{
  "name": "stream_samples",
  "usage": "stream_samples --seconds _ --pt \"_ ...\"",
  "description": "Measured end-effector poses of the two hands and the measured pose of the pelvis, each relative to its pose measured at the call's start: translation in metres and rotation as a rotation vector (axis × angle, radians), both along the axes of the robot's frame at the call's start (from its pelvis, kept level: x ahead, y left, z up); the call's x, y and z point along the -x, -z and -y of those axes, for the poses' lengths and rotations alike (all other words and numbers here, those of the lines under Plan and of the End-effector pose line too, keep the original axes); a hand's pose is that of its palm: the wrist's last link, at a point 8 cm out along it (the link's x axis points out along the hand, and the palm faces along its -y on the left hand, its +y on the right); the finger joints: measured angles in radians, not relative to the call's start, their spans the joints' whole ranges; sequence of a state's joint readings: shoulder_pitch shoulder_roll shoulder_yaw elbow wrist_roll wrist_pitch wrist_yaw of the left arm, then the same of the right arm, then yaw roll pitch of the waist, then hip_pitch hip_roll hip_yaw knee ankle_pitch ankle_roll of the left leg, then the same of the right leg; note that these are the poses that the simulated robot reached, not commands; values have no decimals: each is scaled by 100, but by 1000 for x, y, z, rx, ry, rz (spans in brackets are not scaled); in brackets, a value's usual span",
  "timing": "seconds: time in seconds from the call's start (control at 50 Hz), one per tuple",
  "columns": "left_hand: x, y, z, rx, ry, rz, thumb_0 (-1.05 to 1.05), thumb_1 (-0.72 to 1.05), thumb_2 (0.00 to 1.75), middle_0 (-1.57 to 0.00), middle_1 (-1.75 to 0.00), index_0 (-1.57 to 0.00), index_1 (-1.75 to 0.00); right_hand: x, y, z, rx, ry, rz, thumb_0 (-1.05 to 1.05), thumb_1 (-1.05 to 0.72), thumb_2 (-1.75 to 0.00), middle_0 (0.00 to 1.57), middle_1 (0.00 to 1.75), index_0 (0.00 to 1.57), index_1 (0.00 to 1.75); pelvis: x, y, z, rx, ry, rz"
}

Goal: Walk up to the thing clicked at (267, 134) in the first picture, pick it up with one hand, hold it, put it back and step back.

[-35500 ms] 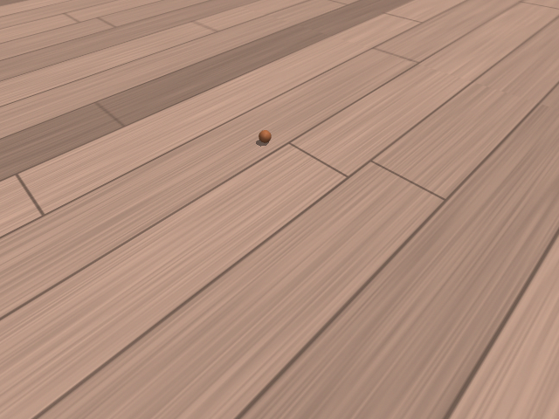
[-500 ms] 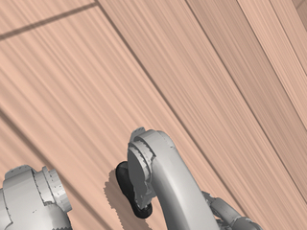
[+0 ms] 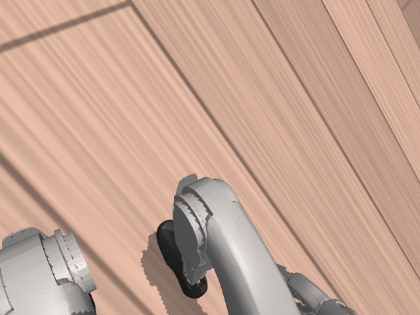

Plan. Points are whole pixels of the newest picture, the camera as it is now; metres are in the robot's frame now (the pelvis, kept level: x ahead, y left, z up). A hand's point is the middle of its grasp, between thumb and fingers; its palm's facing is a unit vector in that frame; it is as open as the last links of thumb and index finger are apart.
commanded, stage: open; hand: left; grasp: from above
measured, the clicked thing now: out of the picture +0.46 +0.38 -0.27
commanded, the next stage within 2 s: withdraw in 0.04 s
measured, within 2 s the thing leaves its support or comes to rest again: neither
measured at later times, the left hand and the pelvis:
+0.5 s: hand out of the picture +0.45 +0.40 -0.17, palm faces -0.32 -0.10 -0.94, open 14.1 cm; pelvis +0.00 +0.00 +0.01, yaw +2 degrees
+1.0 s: hand out of the picture +0.42 +0.38 -0.11, palm faces -0.49 -0.13 -0.86, open 14.0 cm; pelvis -0.01 -0.01 +0.04, yaw +6 degrees
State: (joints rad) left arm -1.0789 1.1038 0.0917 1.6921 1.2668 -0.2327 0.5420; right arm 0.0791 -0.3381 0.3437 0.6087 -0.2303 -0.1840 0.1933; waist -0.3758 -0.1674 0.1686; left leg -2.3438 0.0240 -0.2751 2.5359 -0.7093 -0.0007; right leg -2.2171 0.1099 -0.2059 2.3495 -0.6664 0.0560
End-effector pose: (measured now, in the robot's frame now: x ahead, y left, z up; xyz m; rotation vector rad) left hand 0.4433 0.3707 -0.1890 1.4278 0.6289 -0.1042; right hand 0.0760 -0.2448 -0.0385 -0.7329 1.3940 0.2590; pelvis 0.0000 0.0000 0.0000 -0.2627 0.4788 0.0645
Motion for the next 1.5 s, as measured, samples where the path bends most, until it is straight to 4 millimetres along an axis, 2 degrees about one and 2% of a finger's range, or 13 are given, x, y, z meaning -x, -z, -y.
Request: stream_samples --seconds 0.2,0.32,0.42,0.58,0.68,0.76,0.84,0.94,1.1,1.2,1.28,1.36,1.5 --pt "0 0 -2 2 2 -9 0 -46 95 -8 -106 -9 -104 -1 1 2 1 -1 -4 0 -89 -89 20 30 21 30 0 0 1 -2 1 0" --pt "-8 -13 -4 -3 23 53 0 -48 96 -8 -104 -9 -101 -5 1 2 -2 2 -5 0 -90 -89 20 30 21 30 -1 -1 1 -1 -1 -8" --pt "-10 -44 -14 -32 8 122 0 -49 97 -8 -101 -9 -100 -14 4 4 -21 28 23 0 -90 -90 20 30 21 30 -3 -4 1 -2 -9 -33" --pt "2 -117 -31 -91 -13 93 0 -50 98 -8 -100 -8 -99 -38 12 2 -88 115 91 1 -90 -90 20 30 21 30 -3 -19 1 -30 -40 -86" --pt "9 -155 -23 -72 4 31 0 -50 99 -9 -99 -8 -99 -48 4 -1 -109 161 117 1 -90 -90 20 30 21 30 0 -41 2 -52 -64 -106" --pt "12 -172 -13 -44 26 -5 0 -49 99 -9 -99 -8 -99 -48 -7 2 -90 178 132 0 -90 -90 20 30 21 30 4 -55 4 -62 -75 -112" --pt "13 -173 -8 -22 40 -30 0 -49 100 -9 -99 -8 -99 -40 -16 10 -51 182 133 0 -90 -90 20 30 21 30 8 -60 6 -67 -78 -109" --pt "15 -156 -9 -10 48 -52 0 -49 100 -9 -100 -8 -99 -20 -17 21 8 184 100 0 -90 -90 20 30 21 30 11 -53 8 -70 -74 -97" --pt "13 -112 -19 -11 68 -27 0 -49 99 -9 -100 -9 -99 13 -2 26 75 185 7 1 -90 -89 20 30 21 30 12 -26 6 -60 -63 -73" --pt "5 -106 -26 -38 58 46 0 -48 98 -11 -99 -11 -98 22 8 19 69 200 -20 1 -90 -89 20 30 21 30 9 -16 5 -48 -60 -77" --pt "2 -118 -28 -63 48 85 0 -44 95 -14 -96 -14 -95 17 12 11 38 232 -15 1 -89 -89 20 30 21 30 7 -19 3 -47 -64 -99" --pt "9 -140 -25 -52 17 90 0 -33 93 -18 -85 -18 -84 3 9 4 -5 261 13 1 -89 -89 21 30 21 30 4 -33 3 -50 -69 -126" --pt "47 -202 -16 74 -90 97 0 7 88 -22 -59 -21 -59 -37 -19 -3 -87 291 98 1 -89 -89 21 30 21 30 0 -80 2 -73 -86 -159"
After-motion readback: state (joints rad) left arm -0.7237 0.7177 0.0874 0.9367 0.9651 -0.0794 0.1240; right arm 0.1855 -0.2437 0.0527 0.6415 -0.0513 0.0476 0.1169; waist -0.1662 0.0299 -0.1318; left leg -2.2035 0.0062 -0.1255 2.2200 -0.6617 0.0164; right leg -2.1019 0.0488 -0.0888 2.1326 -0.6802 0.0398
